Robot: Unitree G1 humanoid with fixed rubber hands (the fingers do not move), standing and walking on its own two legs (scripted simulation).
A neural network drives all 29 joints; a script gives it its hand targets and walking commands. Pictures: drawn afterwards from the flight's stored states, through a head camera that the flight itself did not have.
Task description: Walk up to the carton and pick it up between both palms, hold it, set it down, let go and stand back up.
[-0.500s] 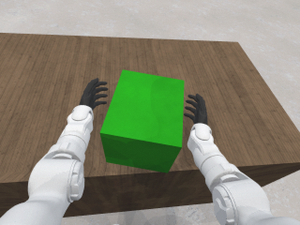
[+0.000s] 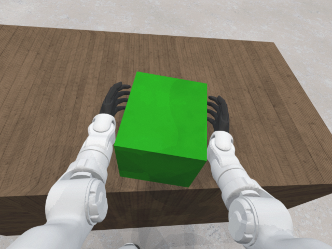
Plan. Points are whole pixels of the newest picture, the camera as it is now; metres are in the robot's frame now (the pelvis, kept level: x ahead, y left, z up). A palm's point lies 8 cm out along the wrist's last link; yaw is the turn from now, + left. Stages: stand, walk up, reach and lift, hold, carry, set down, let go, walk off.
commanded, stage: reach and lift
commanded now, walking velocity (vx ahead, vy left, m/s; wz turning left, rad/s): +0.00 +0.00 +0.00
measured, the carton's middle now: (163, 130) +0.40 +0.02 +0.00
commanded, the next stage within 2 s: none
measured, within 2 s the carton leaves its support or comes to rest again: leaves its support in 1.52 s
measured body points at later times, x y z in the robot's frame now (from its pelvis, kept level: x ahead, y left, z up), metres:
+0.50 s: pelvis +0.01 -0.02 +0.02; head +0.06 +0.04 +0.46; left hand +0.42 +0.16 +0.05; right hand +0.39 -0.12 +0.05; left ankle +0.04 +0.09 -0.73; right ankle -0.02 -0.16 -0.73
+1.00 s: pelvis +0.01 -0.02 +0.02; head +0.06 +0.05 +0.46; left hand +0.42 +0.16 +0.04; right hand +0.39 -0.12 +0.05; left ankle +0.04 +0.09 -0.73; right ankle -0.02 -0.16 -0.73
